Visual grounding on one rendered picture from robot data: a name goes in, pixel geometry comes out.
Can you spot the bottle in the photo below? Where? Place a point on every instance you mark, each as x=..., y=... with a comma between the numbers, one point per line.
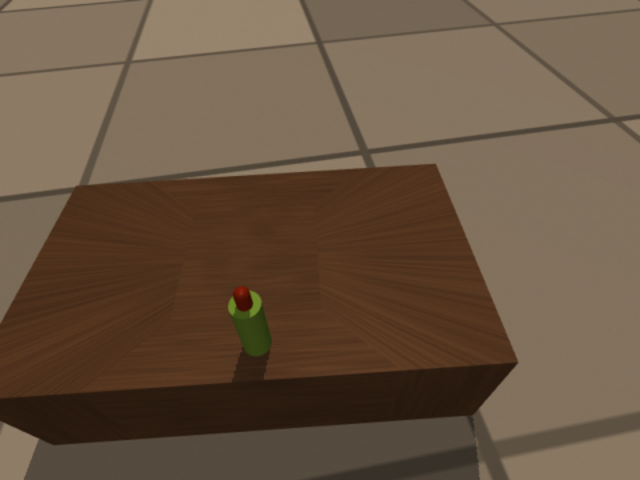
x=247, y=313

